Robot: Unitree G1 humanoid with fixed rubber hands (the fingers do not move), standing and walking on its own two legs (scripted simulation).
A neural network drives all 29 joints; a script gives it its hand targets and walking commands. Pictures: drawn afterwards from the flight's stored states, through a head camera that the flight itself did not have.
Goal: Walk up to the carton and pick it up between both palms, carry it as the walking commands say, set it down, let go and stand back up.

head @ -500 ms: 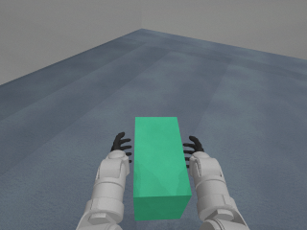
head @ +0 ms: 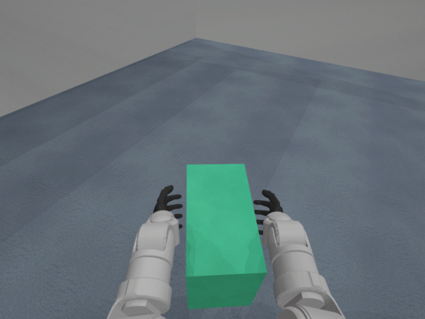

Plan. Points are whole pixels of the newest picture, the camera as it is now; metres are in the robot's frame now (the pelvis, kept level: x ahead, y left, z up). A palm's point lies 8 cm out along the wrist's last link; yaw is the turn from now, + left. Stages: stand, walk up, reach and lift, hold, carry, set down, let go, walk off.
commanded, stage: hold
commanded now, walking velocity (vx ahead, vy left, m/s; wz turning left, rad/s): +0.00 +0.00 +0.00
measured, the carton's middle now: (217, 232) +0.36 +0.00 -0.04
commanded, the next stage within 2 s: carry in 0.30 s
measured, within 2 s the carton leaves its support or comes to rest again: neither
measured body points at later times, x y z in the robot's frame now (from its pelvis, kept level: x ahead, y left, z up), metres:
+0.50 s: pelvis +0.01 -0.02 +0.00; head -0.02 -0.04 +0.45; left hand +0.37 +0.05 +0.10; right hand +0.33 -0.17 +0.07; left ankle +0.09 +0.11 -0.73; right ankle -0.03 -0.11 -0.73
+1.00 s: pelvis +0.17 -0.08 +0.00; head +0.19 -0.09 +0.45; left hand +0.52 -0.08 +0.09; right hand +0.43 -0.29 +0.07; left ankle +0.16 +0.07 -0.73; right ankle +0.07 -0.16 -0.69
